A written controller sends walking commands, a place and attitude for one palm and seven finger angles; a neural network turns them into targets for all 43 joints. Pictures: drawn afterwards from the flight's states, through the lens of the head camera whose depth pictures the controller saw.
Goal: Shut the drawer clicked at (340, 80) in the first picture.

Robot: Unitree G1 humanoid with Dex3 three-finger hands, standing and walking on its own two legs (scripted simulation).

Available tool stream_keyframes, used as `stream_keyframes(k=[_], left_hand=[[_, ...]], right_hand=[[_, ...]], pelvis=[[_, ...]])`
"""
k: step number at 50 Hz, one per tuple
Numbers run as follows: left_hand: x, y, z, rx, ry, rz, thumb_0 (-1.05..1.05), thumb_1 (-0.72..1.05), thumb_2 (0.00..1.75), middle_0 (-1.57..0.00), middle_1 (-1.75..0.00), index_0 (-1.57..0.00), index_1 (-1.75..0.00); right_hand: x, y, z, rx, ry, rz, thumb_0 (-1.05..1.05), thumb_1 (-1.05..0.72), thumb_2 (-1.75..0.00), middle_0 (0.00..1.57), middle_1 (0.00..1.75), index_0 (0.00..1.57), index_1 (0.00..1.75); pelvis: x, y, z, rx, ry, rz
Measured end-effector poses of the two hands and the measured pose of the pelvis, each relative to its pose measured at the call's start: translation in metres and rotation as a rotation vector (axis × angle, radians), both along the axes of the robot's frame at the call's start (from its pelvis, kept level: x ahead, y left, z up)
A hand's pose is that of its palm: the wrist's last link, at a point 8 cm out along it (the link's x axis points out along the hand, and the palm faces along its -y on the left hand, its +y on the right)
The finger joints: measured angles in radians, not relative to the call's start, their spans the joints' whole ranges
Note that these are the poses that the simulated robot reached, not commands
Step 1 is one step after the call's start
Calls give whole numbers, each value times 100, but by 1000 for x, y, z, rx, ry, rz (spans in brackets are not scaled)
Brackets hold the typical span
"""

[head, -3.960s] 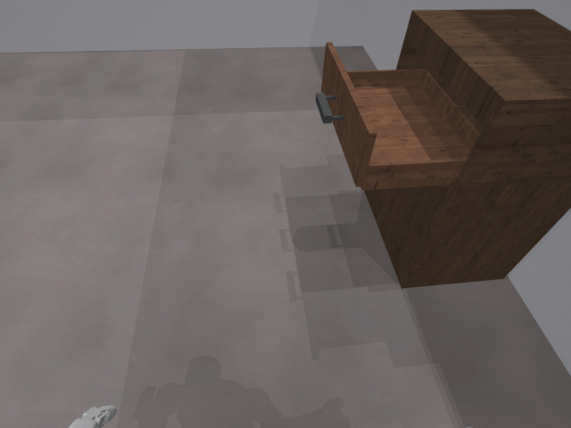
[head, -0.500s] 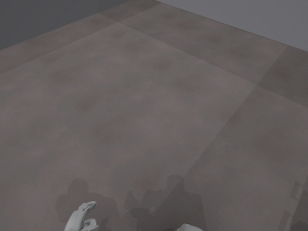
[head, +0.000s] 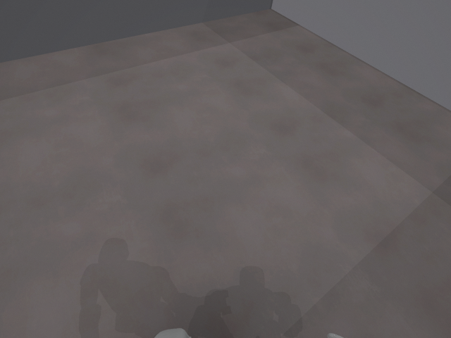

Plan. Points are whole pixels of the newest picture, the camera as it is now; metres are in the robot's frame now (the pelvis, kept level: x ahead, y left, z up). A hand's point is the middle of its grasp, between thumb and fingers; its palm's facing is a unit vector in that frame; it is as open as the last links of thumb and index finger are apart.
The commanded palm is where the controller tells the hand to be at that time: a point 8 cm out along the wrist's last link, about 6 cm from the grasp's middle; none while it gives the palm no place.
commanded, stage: walk around to get in front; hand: left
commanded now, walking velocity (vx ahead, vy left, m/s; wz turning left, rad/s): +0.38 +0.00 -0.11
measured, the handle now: out of the picture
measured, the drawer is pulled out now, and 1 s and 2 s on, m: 0.29 0.29 0.29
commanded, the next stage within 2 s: walk to a spot facing it in 0.30 s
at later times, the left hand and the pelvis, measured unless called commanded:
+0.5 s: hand (180, 243) +0.34 +0.14 -0.16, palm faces -0.15 -0.97 -0.20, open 7.4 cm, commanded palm none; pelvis +0.21 -0.03 +0.00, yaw -7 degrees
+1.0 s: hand (179, 216) +0.41 +0.15 -0.16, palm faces -0.24 -0.95 -0.21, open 7.4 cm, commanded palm none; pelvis +0.29 -0.02 +0.01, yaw -22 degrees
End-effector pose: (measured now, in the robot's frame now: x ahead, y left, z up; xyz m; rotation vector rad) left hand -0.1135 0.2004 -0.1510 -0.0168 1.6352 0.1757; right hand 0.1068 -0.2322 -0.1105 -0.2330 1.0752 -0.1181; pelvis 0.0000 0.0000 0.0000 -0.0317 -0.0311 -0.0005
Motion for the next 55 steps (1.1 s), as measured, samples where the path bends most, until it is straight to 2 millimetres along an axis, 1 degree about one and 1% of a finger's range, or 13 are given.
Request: stream_keyframes(k=[3,6,13,17,21,26,28,30,36,40,43,48,55], left_hand=[[57,17,5,14,-80,-31,1,91,90,-20,-30,-20,-30],[123,31,11,37,-194,-65,1,91,90,-20,-30,-19,-30],[262,42,26,78,-400,-124,1,91,90,-20,-30,-19,-30],[327,34,32,85,-440,-186,1,91,90,-20,-30,-19,-30],[390,13,32,85,-452,-267,1,91,90,-20,-30,-19,-30],[461,-22,20,90,-497,-345,1,91,90,-20,-30,-19,-30],[473,-32,17,90,-503,-344,1,91,90,-20,-30,-19,-30],[477,-39,19,89,-483,-340,0,91,90,-20,-30,-20,-30],[478,-34,28,124,-393,-359,0,93,90,-21,-30,-20,-30],[486,-25,30,124,-368,-380,0,92,90,-21,-30,-20,-30],[496,-18,28,114,-372,-385,0,92,90,-21,-30,-20,-30],[519,-2,17,88,-385,-397,1,91,90,-21,-30,-20,-30],[555,2,27,76,-383,-506,1,91,90,-20,-30,-20,-30]], right_hand=[[6,15,6,17,11,-34,0,-92,-90,20,30,20,30],[9,11,13,-4,12,-102,-2,-96,-90,21,30,21,30],[-13,14,4,22,178,-178,-1,-94,-90,20,30,20,30],[-29,22,-6,69,291,-241,0,-93,-90,20,30,20,30],[-42,27,-14,119,408,-313,0,-92,-90,20,30,20,30],[-38,18,-29,167,549,-382,1,-91,-90,20,30,20,30],[-21,5,-33,162,552,-396,1,-91,-90,20,30,20,30],[7,-11,-33,140,504,-397,1,-91,-90,20,30,20,30],[119,-56,-25,77,231,-364,1,-91,-90,20,30,20,30],[179,-67,-14,54,75,-344,1,-91,-90,20,30,20,30],[209,-67,-6,39,-1,-336,0,-91,-90,20,30,20,30],[228,-54,3,5,-68,-358,0,-91,-90,20,30,20,30],[192,-40,11,12,-10,-457,1,-91,-90,20,30,21,30]], pelvis=[[22,8,10,3,-8,-7],[43,13,18,9,-9,-14],[97,13,23,31,-4,-42],[130,5,21,40,-2,-66],[166,-9,15,44,1,-95],[215,-38,-4,47,4,-130],[226,-46,-7,43,0,-144],[234,-51,-3,40,-8,-157],[251,-55,9,47,12,-212],[262,-49,11,52,23,-260],[270,-41,10,52,27,-297],[283,-23,4,43,26,-352],[291,-20,14,34,15,-460]])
